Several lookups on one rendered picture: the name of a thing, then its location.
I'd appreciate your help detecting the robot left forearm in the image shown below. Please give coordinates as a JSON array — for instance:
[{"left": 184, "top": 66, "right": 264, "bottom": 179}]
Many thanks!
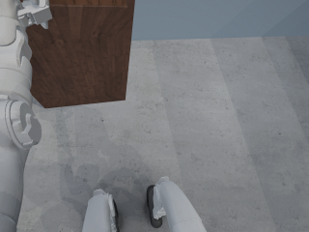
[{"left": 0, "top": 16, "right": 33, "bottom": 108}]

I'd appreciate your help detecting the robot left hand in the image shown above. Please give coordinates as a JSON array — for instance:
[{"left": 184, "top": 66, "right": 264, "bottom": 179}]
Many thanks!
[{"left": 0, "top": 0, "right": 52, "bottom": 31}]

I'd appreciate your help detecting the cabinet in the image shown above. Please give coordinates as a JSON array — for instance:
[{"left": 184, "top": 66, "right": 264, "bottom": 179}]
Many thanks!
[{"left": 25, "top": 0, "right": 135, "bottom": 109}]

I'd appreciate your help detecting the robot thigh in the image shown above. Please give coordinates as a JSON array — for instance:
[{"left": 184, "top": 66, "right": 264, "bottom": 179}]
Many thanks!
[
  {"left": 154, "top": 181, "right": 207, "bottom": 232},
  {"left": 82, "top": 192, "right": 116, "bottom": 232}
]

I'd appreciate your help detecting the right robot thigh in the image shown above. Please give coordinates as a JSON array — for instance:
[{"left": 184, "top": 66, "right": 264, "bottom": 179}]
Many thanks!
[{"left": 154, "top": 181, "right": 207, "bottom": 232}]

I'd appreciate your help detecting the left robot upper arm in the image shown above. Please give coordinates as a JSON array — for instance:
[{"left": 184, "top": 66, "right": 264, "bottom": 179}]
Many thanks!
[{"left": 0, "top": 99, "right": 42, "bottom": 232}]

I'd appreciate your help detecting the left robot thigh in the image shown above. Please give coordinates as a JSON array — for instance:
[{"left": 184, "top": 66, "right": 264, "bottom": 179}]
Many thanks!
[{"left": 82, "top": 192, "right": 116, "bottom": 232}]

